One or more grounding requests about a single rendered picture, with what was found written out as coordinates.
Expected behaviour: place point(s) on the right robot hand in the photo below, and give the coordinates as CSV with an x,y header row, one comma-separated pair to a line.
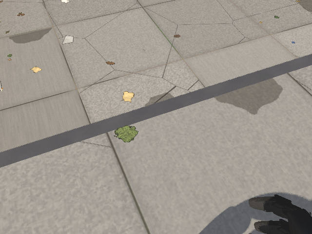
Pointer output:
x,y
299,220

